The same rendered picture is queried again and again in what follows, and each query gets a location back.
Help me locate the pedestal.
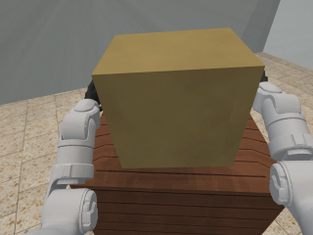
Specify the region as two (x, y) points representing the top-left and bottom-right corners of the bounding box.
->
(69, 112), (285, 235)

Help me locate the left robot hand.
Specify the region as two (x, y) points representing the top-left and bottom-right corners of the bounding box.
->
(84, 79), (103, 112)

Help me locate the robot right upper arm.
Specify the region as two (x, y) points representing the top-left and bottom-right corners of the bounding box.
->
(269, 161), (313, 235)

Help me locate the right robot forearm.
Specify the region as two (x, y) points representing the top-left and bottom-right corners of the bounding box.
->
(252, 81), (313, 162)

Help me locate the left robot forearm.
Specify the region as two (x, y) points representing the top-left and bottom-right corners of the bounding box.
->
(40, 99), (101, 227)

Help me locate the robot left upper arm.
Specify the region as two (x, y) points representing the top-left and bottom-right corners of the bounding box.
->
(23, 188), (98, 235)

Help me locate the right robot hand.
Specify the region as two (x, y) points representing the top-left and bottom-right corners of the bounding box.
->
(260, 70), (268, 82)

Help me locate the carton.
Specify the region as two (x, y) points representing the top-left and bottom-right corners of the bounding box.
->
(91, 27), (265, 168)

